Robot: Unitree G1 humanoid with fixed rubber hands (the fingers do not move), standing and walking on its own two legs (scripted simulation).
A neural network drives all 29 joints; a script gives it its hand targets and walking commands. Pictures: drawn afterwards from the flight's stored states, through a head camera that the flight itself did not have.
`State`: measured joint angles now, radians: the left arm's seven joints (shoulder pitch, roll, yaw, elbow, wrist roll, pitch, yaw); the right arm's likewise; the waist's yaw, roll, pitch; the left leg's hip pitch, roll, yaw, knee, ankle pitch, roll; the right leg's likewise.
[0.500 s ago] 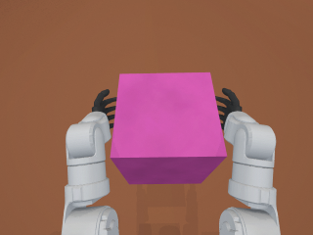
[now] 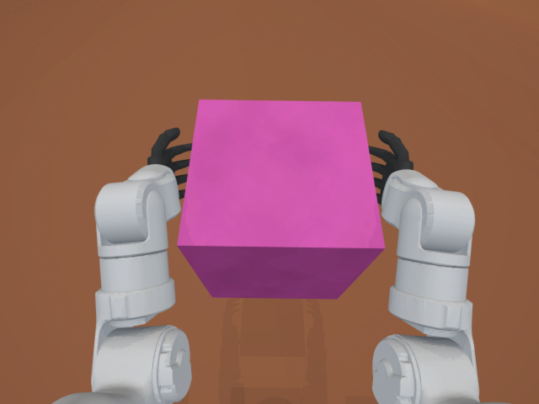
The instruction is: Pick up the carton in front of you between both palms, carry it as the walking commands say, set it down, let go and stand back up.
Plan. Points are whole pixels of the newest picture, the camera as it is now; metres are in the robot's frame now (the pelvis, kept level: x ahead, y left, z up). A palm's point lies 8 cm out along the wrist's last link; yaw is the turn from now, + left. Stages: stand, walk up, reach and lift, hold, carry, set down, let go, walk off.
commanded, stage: carry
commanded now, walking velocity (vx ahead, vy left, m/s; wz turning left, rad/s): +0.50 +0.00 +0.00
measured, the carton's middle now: (277, 212) +0.37 -0.01 +0.09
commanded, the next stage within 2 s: none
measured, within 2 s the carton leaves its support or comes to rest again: neither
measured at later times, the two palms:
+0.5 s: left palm (163, 36) +0.58 +0.16 +0.25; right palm (347, 17) +0.64 -0.13 +0.26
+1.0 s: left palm out of the picture +0.89 +0.05 +0.24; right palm out of the picture +0.86 -0.25 +0.24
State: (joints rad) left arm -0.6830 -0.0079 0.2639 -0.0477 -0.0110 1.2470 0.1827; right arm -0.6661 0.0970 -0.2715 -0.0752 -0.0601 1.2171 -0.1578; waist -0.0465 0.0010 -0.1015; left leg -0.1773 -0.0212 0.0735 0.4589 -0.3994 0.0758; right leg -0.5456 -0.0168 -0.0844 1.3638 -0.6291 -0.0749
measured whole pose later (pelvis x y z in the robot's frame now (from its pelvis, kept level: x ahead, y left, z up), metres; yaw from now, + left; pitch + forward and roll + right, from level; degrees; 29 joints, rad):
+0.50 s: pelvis +0.24 -0.06 +0.11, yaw +2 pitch +5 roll +1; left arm -0.75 0.00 0.21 -0.02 -0.06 1.20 0.22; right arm -0.74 0.10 -0.37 -0.11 -0.10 1.21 -0.12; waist 0.17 -0.04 0.04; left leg -0.69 0.00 0.03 1.06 -0.41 0.07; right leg -0.42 0.02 -0.14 0.62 -0.29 -0.11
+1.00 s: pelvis +0.51 -0.06 +0.11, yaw -1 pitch +5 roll +0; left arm -0.76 -0.08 0.37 0.16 0.13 1.22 0.14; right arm -0.77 0.04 -0.32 0.21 -0.05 1.19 -0.17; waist -0.07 0.02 -0.08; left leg -0.22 0.05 0.09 0.69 -0.46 -0.02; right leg -0.47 -0.01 -0.16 0.54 -0.12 -0.08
